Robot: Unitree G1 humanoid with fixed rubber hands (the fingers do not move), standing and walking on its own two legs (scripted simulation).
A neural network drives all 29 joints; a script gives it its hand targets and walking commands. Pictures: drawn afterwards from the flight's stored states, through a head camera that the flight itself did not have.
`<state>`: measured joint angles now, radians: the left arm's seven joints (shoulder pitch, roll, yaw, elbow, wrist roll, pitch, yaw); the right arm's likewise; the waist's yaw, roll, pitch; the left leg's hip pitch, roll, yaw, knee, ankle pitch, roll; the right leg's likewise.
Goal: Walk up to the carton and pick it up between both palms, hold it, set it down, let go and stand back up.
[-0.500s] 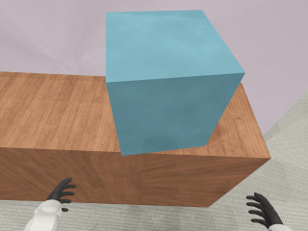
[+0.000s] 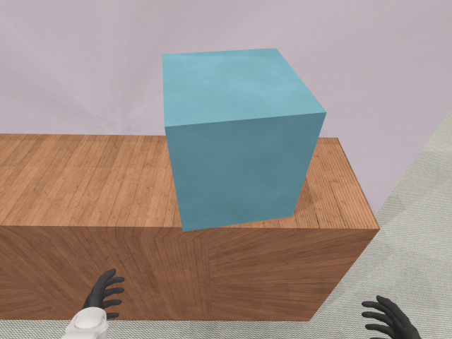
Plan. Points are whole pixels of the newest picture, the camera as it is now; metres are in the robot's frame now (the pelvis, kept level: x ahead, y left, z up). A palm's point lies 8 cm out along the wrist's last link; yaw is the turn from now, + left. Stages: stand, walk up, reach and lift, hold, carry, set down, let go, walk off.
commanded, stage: reach and lift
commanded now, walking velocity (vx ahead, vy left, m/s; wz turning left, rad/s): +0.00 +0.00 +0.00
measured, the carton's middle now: (230, 138) +0.54 +0.02 +0.08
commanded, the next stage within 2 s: none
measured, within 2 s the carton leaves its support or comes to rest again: neither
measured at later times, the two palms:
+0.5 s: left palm (111, 272) +0.25 +0.23 -0.01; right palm (390, 279) +0.26 -0.28 -0.01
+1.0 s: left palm (118, 259) +0.26 +0.20 +0.03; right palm (397, 257) +0.29 -0.28 +0.03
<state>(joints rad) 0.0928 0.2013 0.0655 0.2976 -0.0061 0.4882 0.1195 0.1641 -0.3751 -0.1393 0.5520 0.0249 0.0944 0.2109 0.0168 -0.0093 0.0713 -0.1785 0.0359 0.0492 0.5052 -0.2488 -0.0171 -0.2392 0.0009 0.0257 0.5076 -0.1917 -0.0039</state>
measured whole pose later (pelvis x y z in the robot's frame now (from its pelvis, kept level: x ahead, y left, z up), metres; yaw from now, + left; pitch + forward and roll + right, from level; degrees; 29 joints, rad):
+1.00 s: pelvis +0.07 +0.01 +0.01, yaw -2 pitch +1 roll -1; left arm 0.35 0.01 0.00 -0.11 -0.04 0.10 0.20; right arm 0.18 -0.58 0.01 0.46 0.47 -0.25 0.28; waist 0.07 -0.01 0.00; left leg -0.10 0.05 0.04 0.36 -0.27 -0.01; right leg -0.14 0.04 0.05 0.29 -0.16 0.00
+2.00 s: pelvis +0.05 -0.01 +0.01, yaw -1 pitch +4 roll +0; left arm -0.22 0.19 0.21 -0.19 -0.15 0.72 0.18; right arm -0.43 -0.63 0.01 0.42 0.49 0.30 0.18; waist 0.06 0.00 -0.05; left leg -0.19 0.04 0.01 0.33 -0.21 -0.03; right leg -0.25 0.03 0.04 0.32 -0.14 -0.02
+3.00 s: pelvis +0.04 -0.01 +0.01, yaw +1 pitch +10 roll -1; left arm -0.94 0.36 0.15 0.41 -0.25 0.78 0.19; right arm -1.14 -0.70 0.17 0.91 0.58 0.45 0.16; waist 0.12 0.02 -0.13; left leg -0.34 0.05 -0.03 0.36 -0.20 -0.04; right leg -0.36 0.04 0.01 0.30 -0.11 -0.02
